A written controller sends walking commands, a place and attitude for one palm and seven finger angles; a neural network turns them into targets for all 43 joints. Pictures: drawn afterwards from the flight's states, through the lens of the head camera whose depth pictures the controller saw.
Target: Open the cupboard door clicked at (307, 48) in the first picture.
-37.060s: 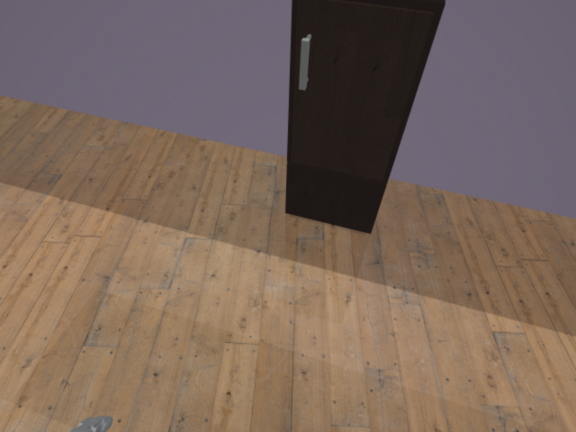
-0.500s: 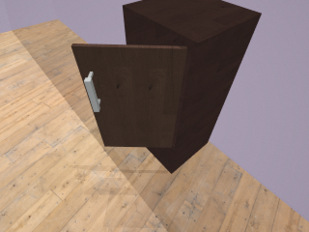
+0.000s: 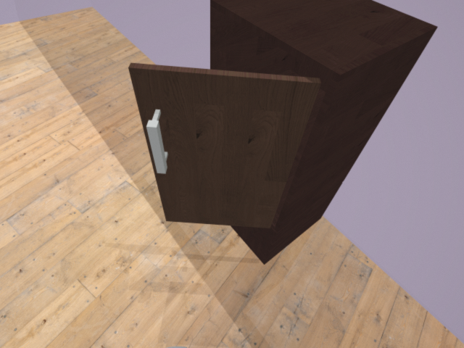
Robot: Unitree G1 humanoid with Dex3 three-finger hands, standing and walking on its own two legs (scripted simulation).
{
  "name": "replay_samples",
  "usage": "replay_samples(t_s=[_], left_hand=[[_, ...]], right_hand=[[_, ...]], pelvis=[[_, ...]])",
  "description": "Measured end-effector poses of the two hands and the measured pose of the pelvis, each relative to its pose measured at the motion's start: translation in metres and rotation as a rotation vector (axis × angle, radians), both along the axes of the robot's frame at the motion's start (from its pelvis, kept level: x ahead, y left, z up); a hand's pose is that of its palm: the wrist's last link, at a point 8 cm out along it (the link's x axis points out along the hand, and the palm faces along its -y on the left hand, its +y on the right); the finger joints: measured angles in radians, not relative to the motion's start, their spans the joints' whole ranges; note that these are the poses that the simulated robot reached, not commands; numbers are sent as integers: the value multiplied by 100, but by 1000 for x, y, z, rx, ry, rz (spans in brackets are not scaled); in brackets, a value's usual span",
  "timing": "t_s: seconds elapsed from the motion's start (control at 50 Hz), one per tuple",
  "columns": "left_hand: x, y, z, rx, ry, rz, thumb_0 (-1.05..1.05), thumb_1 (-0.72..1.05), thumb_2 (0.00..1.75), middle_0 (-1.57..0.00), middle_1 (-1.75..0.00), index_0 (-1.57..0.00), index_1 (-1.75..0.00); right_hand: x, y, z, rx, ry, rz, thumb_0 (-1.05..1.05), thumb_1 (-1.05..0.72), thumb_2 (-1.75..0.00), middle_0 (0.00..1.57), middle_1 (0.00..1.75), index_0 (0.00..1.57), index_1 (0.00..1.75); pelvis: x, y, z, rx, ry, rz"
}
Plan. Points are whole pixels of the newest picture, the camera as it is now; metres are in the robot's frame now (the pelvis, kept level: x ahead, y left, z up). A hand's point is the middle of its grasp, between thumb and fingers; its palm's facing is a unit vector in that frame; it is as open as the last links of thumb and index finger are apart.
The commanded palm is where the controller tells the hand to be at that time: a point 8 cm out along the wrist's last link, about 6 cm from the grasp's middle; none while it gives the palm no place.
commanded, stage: come to a stop and stand still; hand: left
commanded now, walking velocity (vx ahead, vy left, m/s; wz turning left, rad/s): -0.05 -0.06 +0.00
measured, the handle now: (159, 142) +0.53 +0.21 +0.00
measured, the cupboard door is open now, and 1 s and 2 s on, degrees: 49 49 49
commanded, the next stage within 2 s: look again from close up in 1.10 s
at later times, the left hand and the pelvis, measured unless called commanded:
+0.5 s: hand out of the picture -0.04 +0.15 -0.17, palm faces +0.02 -0.98 -0.18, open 7.3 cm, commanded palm none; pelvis -0.04 -0.01 +0.01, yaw +0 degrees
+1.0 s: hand out of the picture -0.06 +0.18 -0.17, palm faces +0.05 -0.99 -0.16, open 7.3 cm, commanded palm none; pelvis -0.05 +0.02 +0.00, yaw +1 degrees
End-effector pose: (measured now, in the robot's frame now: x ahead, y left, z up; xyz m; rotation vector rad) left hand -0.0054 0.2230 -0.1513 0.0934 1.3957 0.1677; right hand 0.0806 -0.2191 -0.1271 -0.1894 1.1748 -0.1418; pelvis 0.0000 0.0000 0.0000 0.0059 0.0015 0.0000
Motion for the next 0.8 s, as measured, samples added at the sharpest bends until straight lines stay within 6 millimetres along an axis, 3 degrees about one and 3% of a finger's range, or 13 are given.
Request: replay_samples(t_s=[0.12,0.36,0.44,0.56,0.8], left_hand=[[5,-3,11,58,-61,-22,0,91,89,-19,-30,-20,-30],[-7,-15,9,16,-80,-11,1,94,89,-19,-30,-20,-30],[-23,-20,11,12,-54,-16,1,93,89,-19,-30,-20,-30],[-48,-17,10,14,-2,-59,0,92,89,-20,-30,-20,-30],[-50,6,9,28,-65,-29,0,91,89,-19,-30,-20,-30]], right_hand=[[-11,-12,-13,40,6,-27,0,-91,-90,20,30,20,30],[-82,-22,-4,7,143,-36,0,-94,-90,20,30,20,30],[-104,-18,-5,26,195,-32,0,-93,-90,20,30,20,30],[-120,-7,-11,51,156,-66,0,-91,-90,20,30,20,30],[-145,23,-15,79,179,-50,1,-91,-90,20,30,20,30]], pelvis=[[-12,-11,-3,-9,-8,4],[-26,-16,6,-7,-25,10],[-31,-17,9,-11,-22,10],[-40,-7,5,-19,-45,3],[-52,10,2,-13,-34,15]])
